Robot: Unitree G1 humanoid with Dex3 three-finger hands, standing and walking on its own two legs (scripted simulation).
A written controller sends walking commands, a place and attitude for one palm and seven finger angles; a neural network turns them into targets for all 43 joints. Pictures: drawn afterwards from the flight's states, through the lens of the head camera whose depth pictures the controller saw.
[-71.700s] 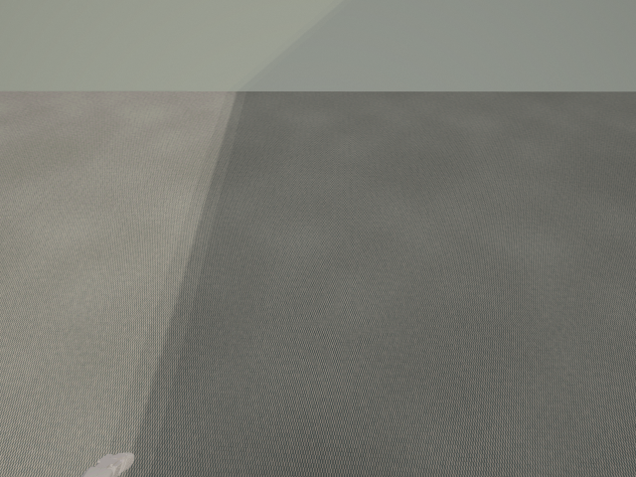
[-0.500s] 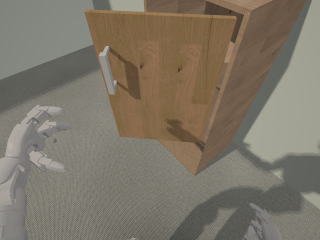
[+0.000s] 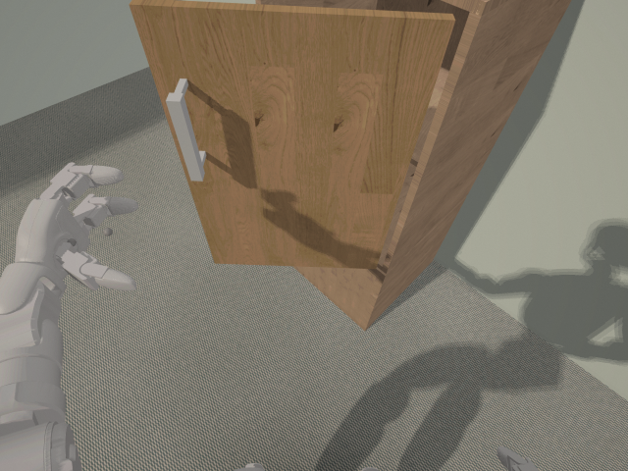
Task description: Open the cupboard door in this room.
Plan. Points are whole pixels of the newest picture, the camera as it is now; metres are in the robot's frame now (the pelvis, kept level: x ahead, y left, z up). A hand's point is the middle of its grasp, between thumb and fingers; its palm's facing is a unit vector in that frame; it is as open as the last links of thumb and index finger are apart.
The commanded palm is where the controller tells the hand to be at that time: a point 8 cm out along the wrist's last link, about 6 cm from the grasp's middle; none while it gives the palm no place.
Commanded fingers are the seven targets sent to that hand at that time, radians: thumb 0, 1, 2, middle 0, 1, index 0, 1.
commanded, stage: move the hooked fingers beside the handle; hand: left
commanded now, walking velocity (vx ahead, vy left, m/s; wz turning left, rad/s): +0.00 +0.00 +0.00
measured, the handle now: (190, 132) +0.57 +0.20 +0.09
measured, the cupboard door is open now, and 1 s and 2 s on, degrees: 44 44 44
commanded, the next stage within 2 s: slide the fingers in behind the handle in 1.74 s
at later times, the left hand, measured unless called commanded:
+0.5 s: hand (130, 192) +0.44 +0.25 +0.09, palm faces -0.01 -1.00 -0.01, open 14.0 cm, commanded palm +0.43 +0.31 +0.09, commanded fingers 0.00 -0.50 0.30 -0.30 -1.20 -0.30 -1.20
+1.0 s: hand (138, 148) +0.52 +0.26 +0.10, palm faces +0.00 -1.00 -0.01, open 14.0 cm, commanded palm +0.50 +0.31 +0.08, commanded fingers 0.00 -0.50 0.30 -0.30 -1.20 -0.30 -1.20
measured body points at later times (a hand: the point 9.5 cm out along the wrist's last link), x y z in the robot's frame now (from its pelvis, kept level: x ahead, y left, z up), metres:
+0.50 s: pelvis -0.01 +0.01 -0.01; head +0.07 +0.03 +0.43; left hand +0.44 +0.31 +0.09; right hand +0.05 -0.26 -0.11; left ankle +0.01 +0.10 -0.71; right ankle +0.01 -0.11 -0.71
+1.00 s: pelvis +0.00 +0.00 -0.02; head +0.13 +0.03 +0.41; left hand +0.51 +0.32 +0.10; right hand -0.03 -0.27 -0.11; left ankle +0.01 +0.10 -0.71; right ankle +0.01 -0.11 -0.71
